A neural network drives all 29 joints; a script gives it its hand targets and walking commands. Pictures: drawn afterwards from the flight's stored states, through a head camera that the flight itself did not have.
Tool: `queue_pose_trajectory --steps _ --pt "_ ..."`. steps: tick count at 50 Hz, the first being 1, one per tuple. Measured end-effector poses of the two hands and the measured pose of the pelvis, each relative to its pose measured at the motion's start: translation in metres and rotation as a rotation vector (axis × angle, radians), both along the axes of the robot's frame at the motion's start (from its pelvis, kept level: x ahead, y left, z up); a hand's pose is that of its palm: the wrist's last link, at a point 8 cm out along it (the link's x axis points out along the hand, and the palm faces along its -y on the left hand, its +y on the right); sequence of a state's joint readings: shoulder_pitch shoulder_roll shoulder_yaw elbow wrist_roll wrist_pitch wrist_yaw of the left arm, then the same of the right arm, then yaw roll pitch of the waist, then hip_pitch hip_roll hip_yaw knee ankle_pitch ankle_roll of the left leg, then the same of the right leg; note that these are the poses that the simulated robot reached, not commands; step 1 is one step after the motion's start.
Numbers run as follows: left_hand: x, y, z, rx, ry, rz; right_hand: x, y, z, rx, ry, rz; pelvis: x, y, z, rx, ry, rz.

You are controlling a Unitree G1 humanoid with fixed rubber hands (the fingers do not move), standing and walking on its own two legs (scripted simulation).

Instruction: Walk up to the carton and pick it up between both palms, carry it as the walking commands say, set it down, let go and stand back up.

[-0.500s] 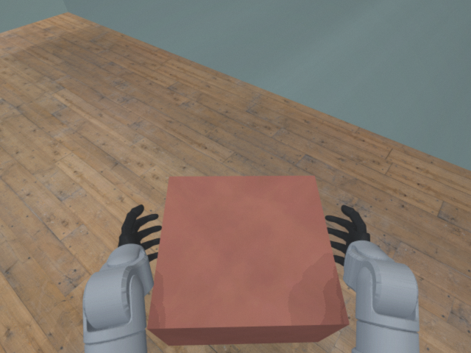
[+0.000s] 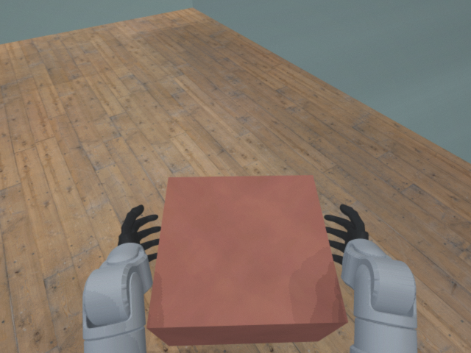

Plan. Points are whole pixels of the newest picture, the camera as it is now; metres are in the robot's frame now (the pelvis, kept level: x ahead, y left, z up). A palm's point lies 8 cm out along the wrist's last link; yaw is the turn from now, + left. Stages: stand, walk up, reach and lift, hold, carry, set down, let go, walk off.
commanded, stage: carry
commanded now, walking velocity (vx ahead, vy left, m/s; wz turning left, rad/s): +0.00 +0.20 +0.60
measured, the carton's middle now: (242, 258) +0.31 +0.01 +0.00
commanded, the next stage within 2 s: none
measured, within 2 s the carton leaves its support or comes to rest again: neither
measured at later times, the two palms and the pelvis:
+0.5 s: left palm out of the picture +0.11 +0.49 +0.07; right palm (126, 282) +0.23 +0.18 +0.08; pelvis -0.09 +0.24 +0.00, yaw +19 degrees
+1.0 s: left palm out of the picture -0.16 +0.74 +0.08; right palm out of the picture +0.04 +0.47 +0.09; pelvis -0.27 +0.43 +0.00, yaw +37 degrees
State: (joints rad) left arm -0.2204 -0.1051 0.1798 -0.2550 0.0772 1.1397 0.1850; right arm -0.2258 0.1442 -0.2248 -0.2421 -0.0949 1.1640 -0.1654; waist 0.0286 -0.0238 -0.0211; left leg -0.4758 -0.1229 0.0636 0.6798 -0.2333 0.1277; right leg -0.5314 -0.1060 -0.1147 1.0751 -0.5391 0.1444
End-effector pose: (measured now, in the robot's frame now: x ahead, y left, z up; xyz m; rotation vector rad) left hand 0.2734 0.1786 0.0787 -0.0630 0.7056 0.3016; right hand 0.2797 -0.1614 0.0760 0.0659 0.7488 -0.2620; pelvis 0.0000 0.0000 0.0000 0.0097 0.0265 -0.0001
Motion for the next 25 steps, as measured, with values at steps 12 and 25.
queue_pose_trajectory --steps 12,25 --pt "-0.061 0.139 0.030 0.021 -0.052 0.141 -0.013 0.143 0.025 0.028 -0.054 0.134 -0.030 0.106 0.014 -0.001 -0.013 0.200" --pt "-0.161 0.316 -0.006 -0.024 -0.001 0.324 -0.052 0.337 0.005 -0.029 -0.006 0.325 -0.090 0.237 0.001 -0.008 0.001 0.325"
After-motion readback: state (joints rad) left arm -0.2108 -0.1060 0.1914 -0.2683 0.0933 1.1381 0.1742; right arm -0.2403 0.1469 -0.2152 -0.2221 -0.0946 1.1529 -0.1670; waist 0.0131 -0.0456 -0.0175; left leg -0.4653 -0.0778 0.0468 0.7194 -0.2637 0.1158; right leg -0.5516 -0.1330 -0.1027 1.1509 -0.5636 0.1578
